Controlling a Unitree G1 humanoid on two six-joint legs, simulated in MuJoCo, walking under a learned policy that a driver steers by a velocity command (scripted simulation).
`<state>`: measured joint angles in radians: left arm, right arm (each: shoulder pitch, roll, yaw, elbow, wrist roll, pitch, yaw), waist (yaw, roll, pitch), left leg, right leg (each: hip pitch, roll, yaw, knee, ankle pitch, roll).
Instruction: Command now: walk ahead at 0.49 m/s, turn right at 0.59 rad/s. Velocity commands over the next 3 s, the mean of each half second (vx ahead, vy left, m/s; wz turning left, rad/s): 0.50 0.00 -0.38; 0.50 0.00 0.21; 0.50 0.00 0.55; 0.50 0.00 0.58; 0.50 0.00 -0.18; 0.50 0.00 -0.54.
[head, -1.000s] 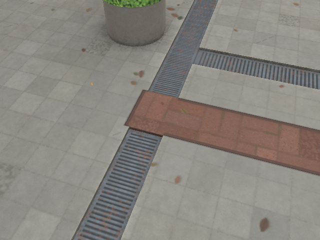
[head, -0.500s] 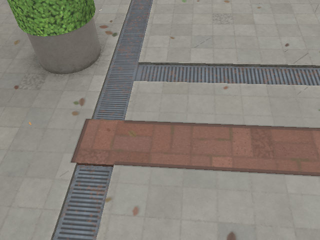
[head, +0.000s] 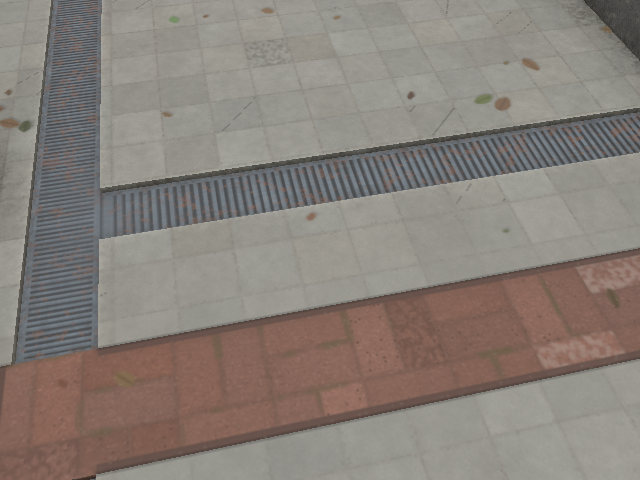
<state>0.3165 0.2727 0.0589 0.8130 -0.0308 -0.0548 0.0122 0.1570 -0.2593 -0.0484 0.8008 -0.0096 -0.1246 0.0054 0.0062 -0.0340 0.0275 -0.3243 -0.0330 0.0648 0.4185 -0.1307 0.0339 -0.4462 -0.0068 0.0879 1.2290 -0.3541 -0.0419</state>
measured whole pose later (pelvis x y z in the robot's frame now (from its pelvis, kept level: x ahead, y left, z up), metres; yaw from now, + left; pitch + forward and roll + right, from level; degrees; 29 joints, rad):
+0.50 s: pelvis +0.26 -0.09 +0.00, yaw -11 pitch +2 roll +1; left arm 0.21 0.25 0.05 0.69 0.00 -0.07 -0.03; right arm 0.26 -0.29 -0.04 0.89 0.03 -0.10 0.02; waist -0.02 0.02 0.03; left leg -0.42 0.09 0.01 1.19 -0.38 0.02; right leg -0.38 0.03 -0.04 0.52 -0.19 -0.06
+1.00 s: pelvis +0.55 -0.08 -0.02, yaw +0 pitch +3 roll -1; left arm 0.30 0.27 0.05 0.82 -0.01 -0.08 0.01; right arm 0.12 -0.28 -0.06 0.74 0.02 -0.07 0.05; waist 0.02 0.00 0.04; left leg -0.51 -0.06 0.03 0.63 -0.17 0.11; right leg -0.20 -0.01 -0.02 1.07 -0.50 0.01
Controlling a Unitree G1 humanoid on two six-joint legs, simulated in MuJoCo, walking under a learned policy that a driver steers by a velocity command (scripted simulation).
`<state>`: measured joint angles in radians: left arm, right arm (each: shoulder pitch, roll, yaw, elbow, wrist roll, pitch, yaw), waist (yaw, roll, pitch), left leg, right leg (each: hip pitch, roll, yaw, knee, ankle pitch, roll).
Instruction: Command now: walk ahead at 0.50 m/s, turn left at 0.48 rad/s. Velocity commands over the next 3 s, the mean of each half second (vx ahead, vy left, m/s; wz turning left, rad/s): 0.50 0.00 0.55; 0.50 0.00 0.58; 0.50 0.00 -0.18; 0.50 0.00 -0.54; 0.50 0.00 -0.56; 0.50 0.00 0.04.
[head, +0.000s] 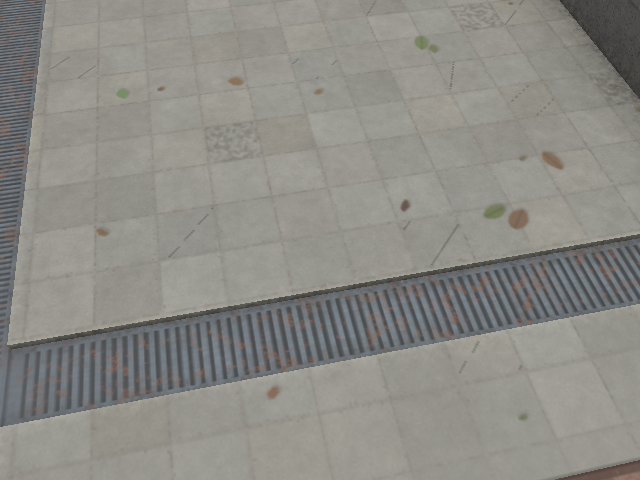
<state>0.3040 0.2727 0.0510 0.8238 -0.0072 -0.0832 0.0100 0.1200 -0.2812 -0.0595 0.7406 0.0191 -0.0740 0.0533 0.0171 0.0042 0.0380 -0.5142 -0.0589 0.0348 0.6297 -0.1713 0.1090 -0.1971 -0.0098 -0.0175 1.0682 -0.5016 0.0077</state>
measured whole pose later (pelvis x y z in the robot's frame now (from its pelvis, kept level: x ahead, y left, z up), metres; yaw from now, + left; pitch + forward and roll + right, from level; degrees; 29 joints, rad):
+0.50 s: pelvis +0.29 -0.02 +0.01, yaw +18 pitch +3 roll -1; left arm 0.10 0.26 0.05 0.66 0.01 -0.13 -0.01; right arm 0.36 -0.29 -0.06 0.73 0.03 -0.03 -0.01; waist -0.04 0.03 -0.01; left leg -0.31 -0.08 -0.16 1.07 -0.47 0.04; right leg -0.42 0.04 0.00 0.53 -0.16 -0.02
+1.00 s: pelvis +0.51 +0.13 +0.00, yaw +35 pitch +2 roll -1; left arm 0.29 0.31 0.07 0.83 -0.02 -0.08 0.00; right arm 0.10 -0.30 -0.07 0.59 0.02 -0.04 0.04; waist 0.05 0.00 0.06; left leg -0.50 -0.04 0.04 0.66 -0.20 0.10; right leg -0.19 -0.07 -0.07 1.04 -0.51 0.02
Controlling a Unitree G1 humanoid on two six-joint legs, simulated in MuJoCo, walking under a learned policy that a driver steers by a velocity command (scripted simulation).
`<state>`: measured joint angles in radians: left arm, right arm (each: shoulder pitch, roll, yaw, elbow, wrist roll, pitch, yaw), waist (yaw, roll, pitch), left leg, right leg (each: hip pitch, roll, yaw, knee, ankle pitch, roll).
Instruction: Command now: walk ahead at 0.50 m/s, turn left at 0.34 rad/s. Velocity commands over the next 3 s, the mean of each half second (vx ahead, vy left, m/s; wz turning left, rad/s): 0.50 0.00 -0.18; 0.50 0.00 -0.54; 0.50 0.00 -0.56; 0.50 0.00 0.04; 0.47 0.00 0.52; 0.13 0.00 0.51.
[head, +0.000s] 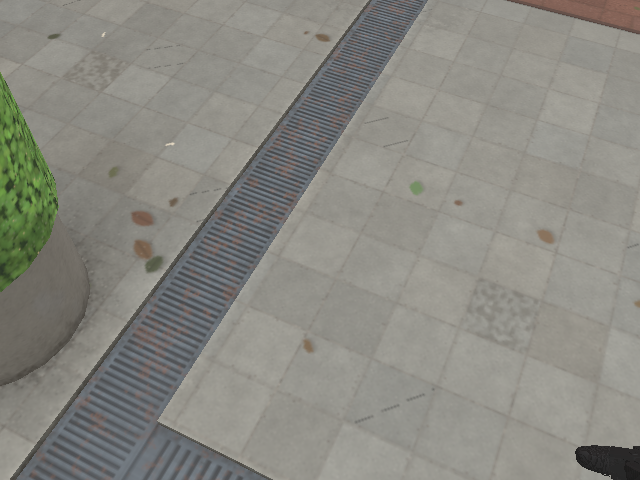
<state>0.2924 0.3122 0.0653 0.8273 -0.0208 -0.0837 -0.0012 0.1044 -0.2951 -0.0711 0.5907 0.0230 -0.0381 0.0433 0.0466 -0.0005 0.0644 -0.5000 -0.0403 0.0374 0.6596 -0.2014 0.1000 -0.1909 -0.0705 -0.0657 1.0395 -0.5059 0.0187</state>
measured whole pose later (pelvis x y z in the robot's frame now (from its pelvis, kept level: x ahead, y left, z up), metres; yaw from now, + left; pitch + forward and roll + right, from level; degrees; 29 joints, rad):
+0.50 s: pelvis +0.29 -0.05 +0.00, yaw -10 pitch +3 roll +1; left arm 0.11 0.27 0.04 0.69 -0.01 -0.07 -0.06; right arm 0.31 -0.29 -0.07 0.81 0.00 -0.05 -0.02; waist -0.03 -0.02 0.03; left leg -0.02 0.01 0.15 0.68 -0.37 0.03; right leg -0.53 0.02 -0.04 0.60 -0.11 -0.11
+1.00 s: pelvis +0.59 -0.08 +0.01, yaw -27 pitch +3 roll +1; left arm 0.35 0.31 0.07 0.72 -0.03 -0.03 0.01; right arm 0.09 -0.27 -0.04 0.66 -0.01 -0.12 0.01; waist 0.05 -0.04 0.00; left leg -0.45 -0.04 -0.02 0.55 -0.16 0.02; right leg -0.26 0.09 0.18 0.96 -0.50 -0.04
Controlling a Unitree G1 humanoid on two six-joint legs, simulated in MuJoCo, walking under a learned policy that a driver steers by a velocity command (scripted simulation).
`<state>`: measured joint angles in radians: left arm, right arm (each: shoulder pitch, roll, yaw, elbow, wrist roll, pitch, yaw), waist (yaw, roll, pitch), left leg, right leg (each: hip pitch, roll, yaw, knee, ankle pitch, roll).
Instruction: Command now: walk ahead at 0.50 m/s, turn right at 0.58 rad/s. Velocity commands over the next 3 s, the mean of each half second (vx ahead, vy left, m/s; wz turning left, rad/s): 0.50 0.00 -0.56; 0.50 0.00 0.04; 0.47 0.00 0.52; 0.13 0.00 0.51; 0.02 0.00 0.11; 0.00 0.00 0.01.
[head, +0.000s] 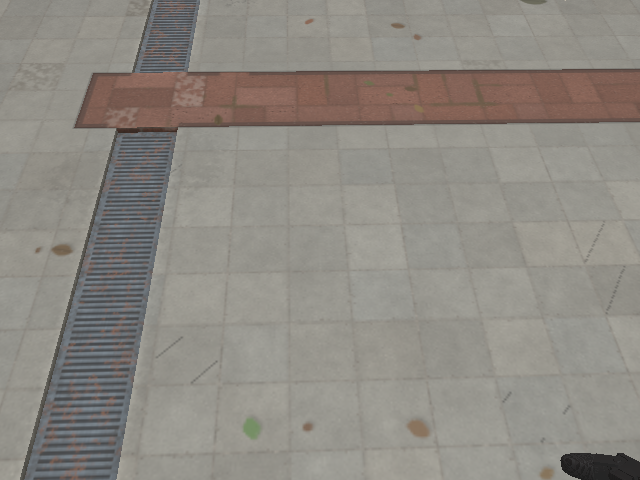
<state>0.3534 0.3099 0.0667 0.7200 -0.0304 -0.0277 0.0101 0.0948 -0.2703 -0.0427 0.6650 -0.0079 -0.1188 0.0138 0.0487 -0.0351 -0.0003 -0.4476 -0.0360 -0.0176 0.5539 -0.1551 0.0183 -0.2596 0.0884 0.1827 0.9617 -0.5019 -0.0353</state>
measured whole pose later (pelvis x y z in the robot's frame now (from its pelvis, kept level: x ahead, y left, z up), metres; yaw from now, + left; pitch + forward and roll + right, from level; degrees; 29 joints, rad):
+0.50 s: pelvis +0.25 -0.07 -0.01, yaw -17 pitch +2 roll +1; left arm 0.07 0.28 0.06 0.58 -0.02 -0.03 -0.04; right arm 0.33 -0.32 -0.06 0.85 0.01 -0.06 0.00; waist -0.06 -0.01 0.06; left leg -0.07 0.09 0.14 0.82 -0.49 -0.03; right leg -0.51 0.02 -0.04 0.64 -0.14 -0.09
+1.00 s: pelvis +0.54 -0.11 -0.01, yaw -12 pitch +3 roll -2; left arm 0.34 0.30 0.07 0.81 -0.01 -0.05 0.01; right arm 0.10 -0.27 -0.03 0.72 0.01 -0.07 0.06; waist 0.05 0.02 0.01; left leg -0.54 0.02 0.03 0.56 -0.06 0.08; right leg 0.09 0.01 -0.12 0.35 -0.46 0.00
